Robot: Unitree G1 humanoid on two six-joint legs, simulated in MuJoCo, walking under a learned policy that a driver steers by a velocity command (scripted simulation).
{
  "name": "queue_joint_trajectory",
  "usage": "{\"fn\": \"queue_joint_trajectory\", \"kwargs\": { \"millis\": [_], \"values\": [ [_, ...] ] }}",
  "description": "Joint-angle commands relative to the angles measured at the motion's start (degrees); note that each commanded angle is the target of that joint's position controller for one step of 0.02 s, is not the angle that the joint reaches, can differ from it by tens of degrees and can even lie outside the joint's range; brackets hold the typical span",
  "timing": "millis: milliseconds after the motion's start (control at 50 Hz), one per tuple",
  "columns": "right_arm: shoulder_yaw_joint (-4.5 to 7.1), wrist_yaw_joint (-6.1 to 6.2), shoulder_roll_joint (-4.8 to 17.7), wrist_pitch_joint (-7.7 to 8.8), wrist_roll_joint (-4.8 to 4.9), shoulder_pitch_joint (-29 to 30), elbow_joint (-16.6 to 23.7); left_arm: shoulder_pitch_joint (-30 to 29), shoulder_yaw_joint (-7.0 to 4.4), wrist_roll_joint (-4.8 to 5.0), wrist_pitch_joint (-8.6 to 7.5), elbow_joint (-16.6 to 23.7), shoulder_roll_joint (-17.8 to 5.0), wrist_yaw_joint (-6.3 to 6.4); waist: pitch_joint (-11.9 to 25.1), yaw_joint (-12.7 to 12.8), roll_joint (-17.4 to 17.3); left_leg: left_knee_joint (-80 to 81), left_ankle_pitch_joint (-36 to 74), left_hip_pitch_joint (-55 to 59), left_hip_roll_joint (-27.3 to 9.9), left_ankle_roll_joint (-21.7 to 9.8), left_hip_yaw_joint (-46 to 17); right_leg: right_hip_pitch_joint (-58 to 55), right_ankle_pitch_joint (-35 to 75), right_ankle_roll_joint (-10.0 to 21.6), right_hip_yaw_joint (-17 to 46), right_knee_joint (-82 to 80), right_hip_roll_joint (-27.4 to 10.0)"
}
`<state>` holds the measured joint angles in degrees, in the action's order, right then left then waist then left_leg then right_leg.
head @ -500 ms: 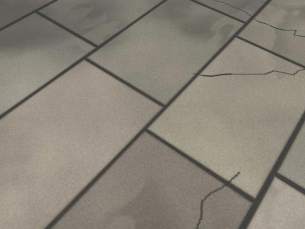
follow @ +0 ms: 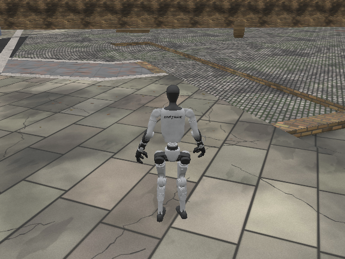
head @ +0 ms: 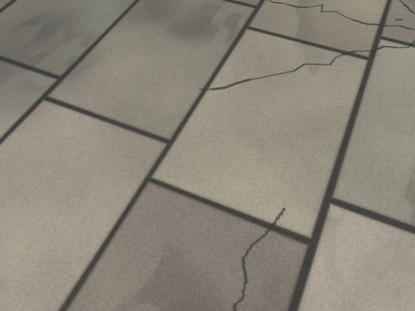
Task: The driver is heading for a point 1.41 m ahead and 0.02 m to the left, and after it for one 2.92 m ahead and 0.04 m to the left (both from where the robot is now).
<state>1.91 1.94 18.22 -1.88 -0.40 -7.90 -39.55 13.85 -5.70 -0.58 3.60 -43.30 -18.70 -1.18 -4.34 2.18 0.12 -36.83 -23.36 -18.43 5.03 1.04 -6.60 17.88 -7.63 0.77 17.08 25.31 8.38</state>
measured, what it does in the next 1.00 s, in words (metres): walks ahead: left foot, then right foot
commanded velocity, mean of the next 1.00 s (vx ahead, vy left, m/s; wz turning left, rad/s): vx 0.57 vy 0.00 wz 0.02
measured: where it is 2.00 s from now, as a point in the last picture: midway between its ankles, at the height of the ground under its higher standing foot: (218, 140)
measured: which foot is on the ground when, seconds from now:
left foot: up 0.00-0.02, down 0.04-0.54, up 0.56-0.98, down 1.00-1.00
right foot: down 0.00-0.04, up 0.06-0.52, down 0.54-1.00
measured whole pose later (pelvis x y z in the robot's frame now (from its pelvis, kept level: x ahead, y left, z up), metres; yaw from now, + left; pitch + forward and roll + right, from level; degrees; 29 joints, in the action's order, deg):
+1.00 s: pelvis +0.38 -0.09 -0.05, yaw +4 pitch +1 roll -1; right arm 1.8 -4.1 17.0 1.0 -0.4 -3.8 -40.7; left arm 28.0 -1.2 -2.5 -3.4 -54.1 -13.6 1.8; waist -2.3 0.1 -1.7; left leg -40.4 -10.2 -31.9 4.1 -12.6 9.9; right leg -11.6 -17.8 -1.0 -16.3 37.8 -1.6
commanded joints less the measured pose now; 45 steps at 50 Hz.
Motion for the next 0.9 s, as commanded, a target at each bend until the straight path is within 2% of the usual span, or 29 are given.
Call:
{"fn": "queue_joint_trajectory", "kwargs": {
  "millis": [20, 40, 60, 80, 100, 120, 140, 160, 200, 240, 260, 280, 360, 420, 480, 500, 520, 540, 560, 580, 600, 620, 660, 680, 760, 780, 840, 880, 900],
  "values": [
    [1.22, 1.2, 4.5, 1.64, 0.01, -7.2, 1.7, -5.5, -2.48, 0.38, -0.54, 5.0, -9.0, 0.03, 7.8, -5.1, 8.6, 15.8, 7.1, 12.2, 1.1, -1.5, 1.6, 1.5, -6.3, 3.9, 15.5, -5.1, -8.9],
    [2.1, 1.89, 8.4, 1.93, -0.48, -7.8, 1.6, -4.2, -1.77, 0.74, -0.83, 5.4, -6.4, 0.29, 7.7, -4.4, 2.3, 23.2, 3.8, 18.0, -7.2, -3.3, -5.5, 8.1, -17.5, 0.3, 11.0, 0.0, -4.2],
    [3.19, 1.9, 14.6, 1.62, -1.02, -4.4, 3.6, -1.3, -1.05, 1.24, -1.12, 6.5, -2.7, 0.56, 8.7, -2.5, -12.7, 28.7, -6.2, 19.5, -24.2, -9.0, -24.4, 15.4, -24.0, -2.4, -3.8, 16.3, 4.6],
    [2.83, 1.42, 12.8, 1.23, -1.94, -0.7, 4.1, -2.0, -2.09, -1.22, -1.15, 5.1, -8.2, 0.97, 4.7, -2.1, -7.8, 28.4, -1.8, 9.8, -27.3, -12.7, -23.8, 16.0, -22.5, -2.9, -8.0, 27.1, -0.5],
    [1.62, 1.19, 8.5, 1.26, -1.92, 0.5, 4.5, -2.2, -2.63, -1.36, -0.98, 4.7, -9.4, 0.56, 3.3, -0.8, -5.2, 26.2, 6.0, 6.3, -24.7, -13.0, -18.3, 13.1, -19.7, -2.5, -8.8, 33.0, -2.8],
    [0.82, 0.97, 5.7, 1.36, -1.59, 2.3, 4.7, -0.4, -2.51, -1.42, -0.5, 3.6, -8.4, -0.05, 2.2, 0.5, -4.3, 24.4, 12.6, 5.1, -20.8, -11.8, -11.3, 12.4, -17.0, -2.3, -9.6, 37.5, -3.6],
    [0.57, 0.98, 5.1, 1.5, -1.39, 3.2, 5.0, 1.2, -2.3, -1.26, 0.1, 3.0, -7.6, -0.78, 2.7, 1.2, -6.1, 22.9, 17.3, 6.7, -18.1, -10.7, -6.3, 12.9, -15.0, -2.4, -10.6, 41.2, -4.0],
    [0.47, 1.01, 4.8, 1.61, -1.47, 2.3, 5.1, 2.2, -1.91, -0.83, 0.4, 2.5, -7.0, -1.38, 3.2, 0.5, -7.3, 21.5, 23.7, 8.1, -16.8, -10.8, -3.4, 13.3, -14.7, -2.8, -11.9, 43.0, -4.1],
    [0.83, 0.68, 5.5, 1.9, -1.45, -2.8, 3.6, -0.5, -1.04, -0.31, 0.5, 3.5, -5.9, -1.71, 3.9, -1.9, -7.0, 18.9, 33.5, 13.0, -16.8, -11.5, -1.4, 14.8, -15.5, -3.7, -13.2, 40.2, -4.3],
    [1.78, -0.04, 7.3, 2.32, -1.53, -10.0, 1.3, -4.7, -0.37, -0.91, 0.44, 5.0, -5.8, -2.33, 5.7, -5.8, -8.7, 23.4, 6.8, 19.6, -18.3, -12.0, -5.6, 18.4, -14.4, -2.9, -12.7, 35.5, -5.3],
    [2.16, -0.36, 8.1, 2.63, -1.46, -11.1, 0.6, -6.5, -0.28, -1.15, 0.4, 5.5, -6.0, -2.76, 4.4, -6.6, -9.9, 26.1, -4.8, 20.6, -19.1, -11.8, -8.2, 20.2, -13.9, -2.5, -11.9, 33.4, -5.1],
    [2.36, -0.64, 8.4, 3.07, -1.45, -11.7, -0.1, -7.7, -0.18, -1.27, 0.2, 5.7, -5.9, -3.04, 2.9, -7.0, -10.1, 28.0, -10.5, 21.1, -19.8, -11.7, -9.9, 21.4, -13.0, -2.2, -11.2, 31.4, -5.0],
    [2.76, -1.56, 7.8, 5.37, -1.36, -14.3, -3.0, -10.8, 0.86, -1.72, -1.92, 5.1, -3.9, -3.06, 0.2, -7.1, -7.1, 30.9, -9.0, 21.1, -20.9, -11.2, -7.8, 19.7, -10.6, -0.4, -11.9, 22.1, -6.0],
    [3.12, -2.15, 8.0, 6.12, -1.13, -15.3, -4.9, -14.9, 1.79, -1.5, -3.24, 6.3, -2.9, -3.43, -0.6, -7.2, -8.0, 31.5, -7.7, 16.7, -20.9, -11.4, -4.4, 13.7, -12.3, 0.7, -16.3, 14.1, -7.5],
    [3.1, -2.92, 7.6, 5.32, -0.43, -15.9, -7.3, -14.3, 2.74, -1.51, -4.63, 6.2, -1.4, -3.18, -2.4, -5.0, -8.1, 29.8, -3.4, 6.5, -19.6, -12.6, -2.2, 0.2, -12.9, 2.8, -20.8, 3.4, -6.8],
    [3.22, -3.07, 7.8, 4.9, 0.25, -14.2, -7.4, -8.7, 2.85, -1.63, -5.3, 4.3, -0.9, -2.55, -2.1, -1.4, -5.8, 26.0, -1.3, 0.4, -18.5, -12.5, -0.9, -9.6, -7.0, 3.6, -22.3, -1.8, -5.9],
    [3.04, -3.14, 7.3, 5.07, 0.53, -12.8, -7.0, -0.2, 2.07, -1.94, -6.01, 1.3, -2.8, -1.48, 0.9, 2.6, -2.0, 18.9, 3.9, -8.8, -16.2, -11.5, 1.1, -24.1, -6.2, 4.1, -20.8, -2.6, -5.9],
    [2.03, -3.48, 4.4, 5.74, 0.38, -8.8, -4.9, 12.5, 0.34, -2.68, -6.78, -1.9, -7.7, -0.06, 8.0, 9.4, 7.4, 0.3, 4.9, -19.0, -9.9, -9.4, 6.3, -39.4, -17.8, 5.5, -8.1, -6.8, -15.8],
    [0.66, -3.46, -1.2, 6.44, 1.09, -5.7, -0.9, 17.5, -0.99, -3.26, -7.28, -1.6, -14.8, 1.1, 12.2, 10.6, 18.1, -19.7, -6.9, -32.7, -2.6, -7.8, 7.8, -44.6, -39.2, 7.9, 15.8, -15.4, -31.7],
    [1.7, -2.78, 3.1, 5.87, 0.72, -5.3, -1.5, 11.8, -0.36, -3.21, -7.27, -0.5, -12.3, 1.91, 7.4, 8.0, 8.0, -28.5, -1.8, -35.7, -4.6, -8.5, 0.4, -35.6, -39.0, 9.1, 17.3, -15.2, -32.9],
    [2.21, -3.25, 3.9, 5.53, 0.88, -6.5, -2.7, 6.3, 1.13, -2.6, -7.39, 0.4, -7.5, 1.92, 3.9, 3.9, 5.0, -30.0, 3.7, -35.1, -7.0, -8.3, -0.8, -31.3, -33.0, 7.1, 9.4, -14.3, -29.6],
    [2.28, -3.9, 3.7, 5.16, 0.69, -9.0, -4.3, 3.0, 2.02, -1.91, -7.71, 0.7, -4.4, 1.68, 3.1, 1.3, 4.7, -29.2, 7.2, -31.8, -8.8, -7.2, 0.1, -26.9, -25.7, 5.1, 1.9, -15.3, -26.4],
    [2.41, -5.09, 2.9, 3.66, -0.98, -10.3, -6.2, 1.8, 2.83, -1.26, -8.33, 0.5, -2.2, 1.82, 1.3, -0.6, 5.8, -31.3, 10.5, -29.7, -10.4, -5.5, 2.7, -22.1, -16.4, 2.9, -7.5, -17.7, -22.6],
    [2.2, -5.64, 1.9, 3.22, -1.17, -9.5, -5.7, 3.2, 2.84, -1.12, -8.82, -0.2, -2.2, 1.73, 0.7, -0.7, 6.4, -33.1, 12.4, -30.2, -10.6, -5.1, 3.4, -20.7, -12.5, 2.8, -10.2, -18.3, -22.2],
    [1.59, -6.56, 0.1, 2.7, -0.37, -1.9, -2.8, 6.1, 2.97, -0.99, -10.35, -2.8, -1.1, 0.94, -4.1, -1.4, 3.8, -31.4, 20.2, -33.8, -10.2, -4.9, 5.6, -17.1, 0.8, 2.0, -20.9, -21.7, -20.2],
    [1.27, -6.82, -0.2, 2.73, -0.49, 0.8, -1.5, 7.0, 3.09, -1.13, -10.71, -3.5, -0.9, 0.93, -5.5, -1.3, 4.6, -28.9, 21.9, -33.8, -10.8, -5.0, 6.4, -16.0, 5.0, 2.4, -22.6, -22.1, -20.6],
    [0.31, -7.48, -0.6, 2.74, -0.83, 7.1, 1.1, 9.0, 3.5, -1.07, -10.92, -5.7, -0.3, 1.59, -7.0, -1.3, 2.6, -18.9, 23.4, -30.8, -9.4, -7.0, 13.0, -17.8, 22.4, 0.6, -29.6, -22.0, -18.7],
    [-0.53, -7.63, -1.6, 2.68, -0.58, 8.0, 2.5, 8.8, 3.38, -0.94, -11.0, -5.9, -2.9, 2.19, -5.5, -2.9, 3.2, -11.2, 23.3, -21.2, -6.6, -9.5, 17.7, -17.6, 47.9, -1.1, -33.4, -17.9, -19.2],
    [-0.45, -7.43, -0.5, 2.54, -0.46, 7.9, 2.5, 10.1, 3.05, -1.06, -10.65, -6.3, -4.3, 2.82, -3.3, -3.4, 4.0, -9.8, 22.1, -17.5, -3.6, -10.6, 20.4, -20.9, 63.1, -1.3, -33.8, -14.1, -19.7]
  ]
}}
